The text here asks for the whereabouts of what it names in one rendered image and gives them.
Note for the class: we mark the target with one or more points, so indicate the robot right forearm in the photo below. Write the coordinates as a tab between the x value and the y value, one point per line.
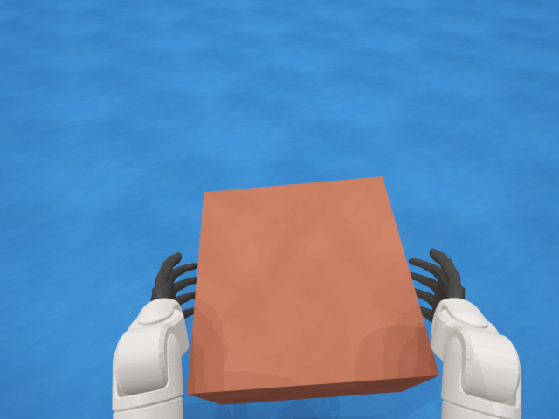
481	368

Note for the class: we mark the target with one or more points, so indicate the robot left forearm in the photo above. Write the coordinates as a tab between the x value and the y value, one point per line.
147	364

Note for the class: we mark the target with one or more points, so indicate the robot left hand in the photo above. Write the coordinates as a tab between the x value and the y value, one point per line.
164	287

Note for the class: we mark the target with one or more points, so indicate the carton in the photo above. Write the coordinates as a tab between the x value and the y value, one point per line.
303	291

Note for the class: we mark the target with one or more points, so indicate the robot right hand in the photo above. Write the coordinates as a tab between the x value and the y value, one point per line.
447	285

